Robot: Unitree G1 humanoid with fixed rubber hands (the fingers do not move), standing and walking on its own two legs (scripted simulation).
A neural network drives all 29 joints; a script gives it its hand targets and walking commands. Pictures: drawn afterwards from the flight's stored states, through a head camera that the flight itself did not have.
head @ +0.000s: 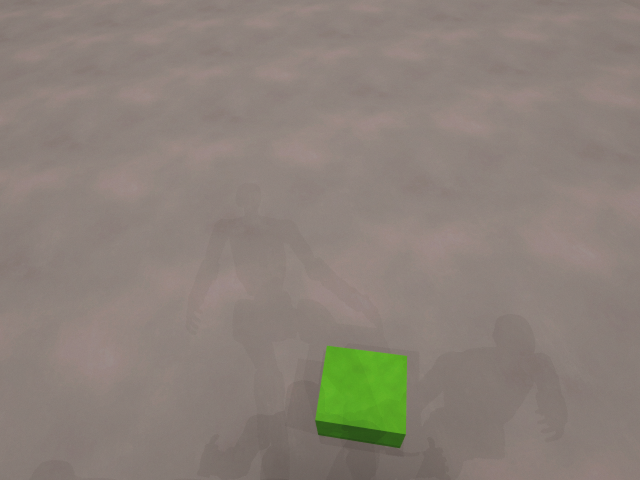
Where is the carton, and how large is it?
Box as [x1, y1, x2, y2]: [315, 346, 406, 447]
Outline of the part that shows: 327,346 315,418 318,434 399,447 405,434 406,356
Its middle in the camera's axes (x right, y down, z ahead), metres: +0.13 +0.46 +1.12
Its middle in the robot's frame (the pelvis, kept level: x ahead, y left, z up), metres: +0.45 -0.05 -0.68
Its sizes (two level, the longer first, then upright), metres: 0.234 0.210 0.147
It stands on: the floor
